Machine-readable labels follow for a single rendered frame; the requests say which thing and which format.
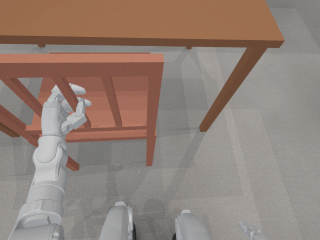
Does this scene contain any left robot thigh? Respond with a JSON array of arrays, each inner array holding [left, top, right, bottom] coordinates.
[[98, 205, 134, 240]]

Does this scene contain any left robot forearm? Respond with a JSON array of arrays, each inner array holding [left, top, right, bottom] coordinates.
[[7, 135, 68, 240]]

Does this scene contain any table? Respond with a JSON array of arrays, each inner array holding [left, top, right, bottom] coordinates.
[[0, 0, 285, 138]]

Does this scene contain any left robot upper arm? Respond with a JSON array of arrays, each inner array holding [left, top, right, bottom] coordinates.
[[9, 223, 65, 240]]

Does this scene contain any robot right hand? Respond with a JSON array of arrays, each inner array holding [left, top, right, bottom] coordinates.
[[238, 221, 268, 240]]

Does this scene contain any chair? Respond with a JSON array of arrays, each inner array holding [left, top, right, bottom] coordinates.
[[0, 52, 164, 171]]

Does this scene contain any robot left hand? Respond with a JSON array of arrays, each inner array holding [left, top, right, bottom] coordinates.
[[41, 83, 92, 139]]

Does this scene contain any robot right shin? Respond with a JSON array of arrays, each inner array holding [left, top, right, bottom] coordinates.
[[180, 209, 191, 215]]

